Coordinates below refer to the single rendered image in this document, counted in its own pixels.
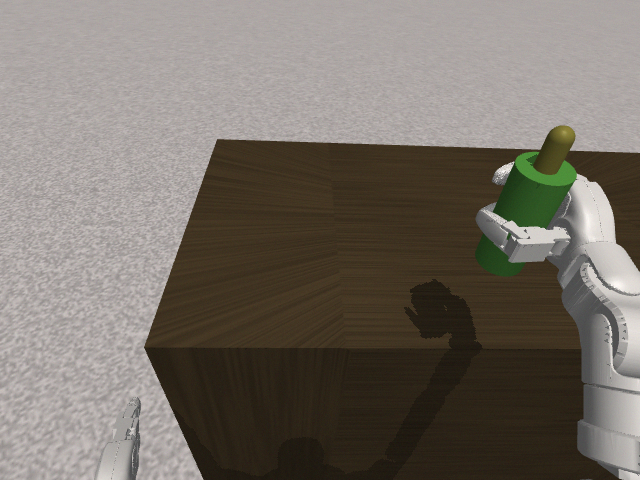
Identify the right robot hand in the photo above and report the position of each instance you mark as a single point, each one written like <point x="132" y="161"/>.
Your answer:
<point x="584" y="216"/>

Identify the left robot hand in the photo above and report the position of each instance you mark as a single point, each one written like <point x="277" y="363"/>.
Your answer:
<point x="119" y="459"/>

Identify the bottle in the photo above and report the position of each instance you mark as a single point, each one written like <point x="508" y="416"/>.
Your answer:
<point x="534" y="190"/>

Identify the right robot arm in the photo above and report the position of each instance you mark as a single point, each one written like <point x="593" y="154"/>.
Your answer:
<point x="601" y="291"/>

